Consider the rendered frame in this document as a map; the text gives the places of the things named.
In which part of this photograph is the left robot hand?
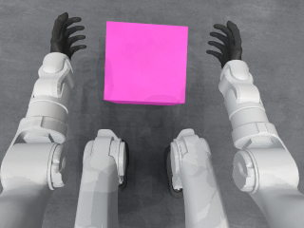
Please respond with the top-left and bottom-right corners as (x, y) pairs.
(50, 12), (86, 61)

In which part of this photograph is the robot shin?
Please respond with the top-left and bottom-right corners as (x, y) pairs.
(83, 129), (124, 184)
(171, 128), (212, 189)

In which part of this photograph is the right robot shin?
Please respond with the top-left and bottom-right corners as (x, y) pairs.
(171, 128), (212, 189)

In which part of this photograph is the carton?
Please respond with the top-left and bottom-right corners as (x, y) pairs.
(104, 21), (188, 105)

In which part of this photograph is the robot left upper arm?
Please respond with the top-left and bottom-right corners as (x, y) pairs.
(0, 142), (70, 228)

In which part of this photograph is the robot right forearm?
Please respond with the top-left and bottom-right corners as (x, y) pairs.
(218, 60), (299, 184)

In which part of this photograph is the robot right upper arm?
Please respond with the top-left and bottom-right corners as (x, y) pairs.
(232, 147), (304, 228)

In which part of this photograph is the right robot hand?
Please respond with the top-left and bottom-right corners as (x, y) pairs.
(206, 20), (243, 69)

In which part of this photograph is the left robot shin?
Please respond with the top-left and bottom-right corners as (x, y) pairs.
(83, 129), (124, 184)

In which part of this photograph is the robot left forearm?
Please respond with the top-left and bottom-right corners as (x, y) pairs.
(0, 52), (75, 187)

